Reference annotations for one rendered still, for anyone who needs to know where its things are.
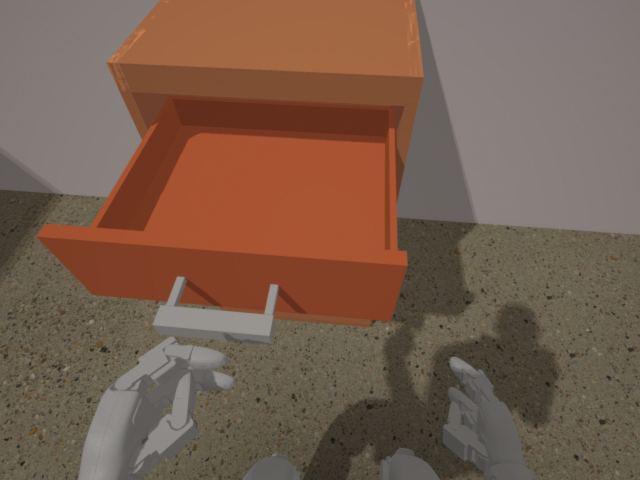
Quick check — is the cabinet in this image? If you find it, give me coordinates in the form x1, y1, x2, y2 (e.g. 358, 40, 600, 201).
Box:
106, 0, 424, 328

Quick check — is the left robot hand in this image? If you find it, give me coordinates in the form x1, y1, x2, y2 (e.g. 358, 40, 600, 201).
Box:
78, 337, 236, 480

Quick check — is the right robot hand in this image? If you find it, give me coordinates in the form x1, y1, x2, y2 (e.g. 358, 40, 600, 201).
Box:
443, 356, 525, 477

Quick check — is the robot right shin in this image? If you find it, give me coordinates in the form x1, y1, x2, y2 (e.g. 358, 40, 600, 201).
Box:
394, 448, 415, 456

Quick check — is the handle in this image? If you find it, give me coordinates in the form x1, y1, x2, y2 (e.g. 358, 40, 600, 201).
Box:
152, 276, 279, 345

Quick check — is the drawer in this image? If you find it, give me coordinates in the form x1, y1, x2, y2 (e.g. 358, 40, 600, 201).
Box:
36, 96, 408, 321

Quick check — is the right robot thigh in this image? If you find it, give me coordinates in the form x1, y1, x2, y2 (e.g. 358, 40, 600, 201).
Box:
379, 454, 440, 480

